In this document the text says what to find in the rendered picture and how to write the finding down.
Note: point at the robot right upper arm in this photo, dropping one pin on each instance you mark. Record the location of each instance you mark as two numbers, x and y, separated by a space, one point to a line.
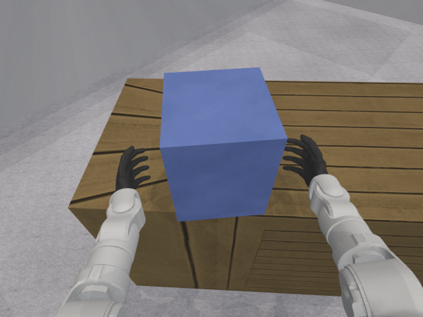
383 288

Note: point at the robot right hand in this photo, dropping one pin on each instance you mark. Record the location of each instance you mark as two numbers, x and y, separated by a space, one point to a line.
311 160

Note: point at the carton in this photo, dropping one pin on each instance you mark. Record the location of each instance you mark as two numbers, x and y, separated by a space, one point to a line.
221 142

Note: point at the robot left upper arm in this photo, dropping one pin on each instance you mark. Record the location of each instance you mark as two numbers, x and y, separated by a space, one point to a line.
92 308

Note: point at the pedestal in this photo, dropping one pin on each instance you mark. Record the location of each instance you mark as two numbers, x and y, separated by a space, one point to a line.
371 138

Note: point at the robot left forearm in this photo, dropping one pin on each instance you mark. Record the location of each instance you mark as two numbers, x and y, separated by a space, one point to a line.
106 274

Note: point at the robot right forearm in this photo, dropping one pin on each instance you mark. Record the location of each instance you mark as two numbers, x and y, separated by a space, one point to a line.
346 232

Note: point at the robot left hand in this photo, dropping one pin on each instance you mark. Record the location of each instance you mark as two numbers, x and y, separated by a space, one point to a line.
126 175

